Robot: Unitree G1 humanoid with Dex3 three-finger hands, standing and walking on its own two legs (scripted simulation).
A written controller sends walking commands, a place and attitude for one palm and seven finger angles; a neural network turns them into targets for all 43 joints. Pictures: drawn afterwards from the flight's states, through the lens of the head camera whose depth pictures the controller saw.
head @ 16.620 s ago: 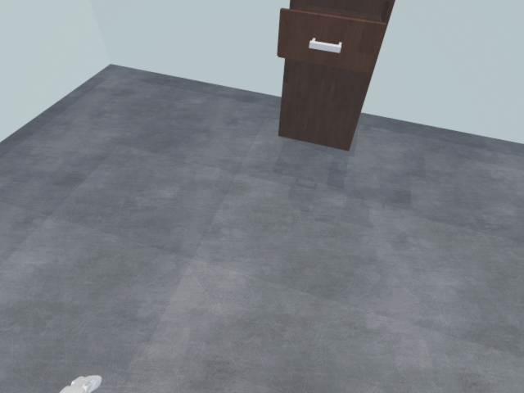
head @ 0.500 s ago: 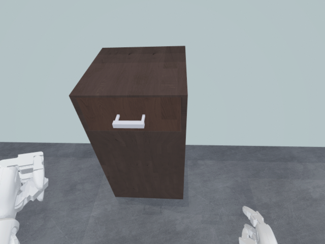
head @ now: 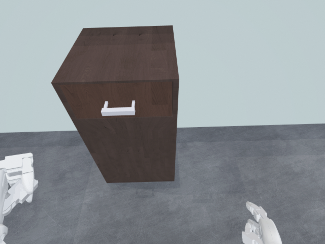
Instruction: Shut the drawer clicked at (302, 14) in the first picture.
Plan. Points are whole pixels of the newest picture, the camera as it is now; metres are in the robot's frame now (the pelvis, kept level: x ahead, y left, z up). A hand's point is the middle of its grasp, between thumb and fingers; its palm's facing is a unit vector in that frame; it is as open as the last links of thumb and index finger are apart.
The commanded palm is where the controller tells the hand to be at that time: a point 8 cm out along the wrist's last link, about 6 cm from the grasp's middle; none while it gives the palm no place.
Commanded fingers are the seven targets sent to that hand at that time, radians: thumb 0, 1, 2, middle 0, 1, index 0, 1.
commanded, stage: step back with the hand held close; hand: left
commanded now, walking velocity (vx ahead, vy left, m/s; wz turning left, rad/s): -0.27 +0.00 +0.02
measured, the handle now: (119, 107) +0.58 +0.21 -0.04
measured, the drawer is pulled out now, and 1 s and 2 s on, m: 0.00 0.00 0.00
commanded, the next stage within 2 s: stop stepping back and stand still in 1.20 s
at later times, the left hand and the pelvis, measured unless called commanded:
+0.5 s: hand (7, 220) +0.13 +0.25 +0.15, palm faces +0.38 -0.79 -0.47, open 3.2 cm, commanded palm +0.07 +0.29 +0.17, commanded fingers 0.00 0.90 0.90 -1.40 -1.60 -1.40 -1.60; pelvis -0.06 +0.01 -0.02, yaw +1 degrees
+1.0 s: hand out of the picture +0.07 +0.22 +0.16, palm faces +0.32 -0.80 -0.51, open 3.2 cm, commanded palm +0.00 +0.28 +0.17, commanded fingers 0.00 0.90 0.90 -1.40 -1.60 -1.40 -1.60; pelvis -0.12 -0.01 -0.02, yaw +2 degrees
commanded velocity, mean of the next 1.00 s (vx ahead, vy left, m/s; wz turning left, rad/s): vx -0.33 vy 0.00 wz -0.01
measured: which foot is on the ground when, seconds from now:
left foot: down 0.00-0.94, up 0.96-1.00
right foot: down 0.00-0.68, up 0.70-0.74, down 0.76-1.00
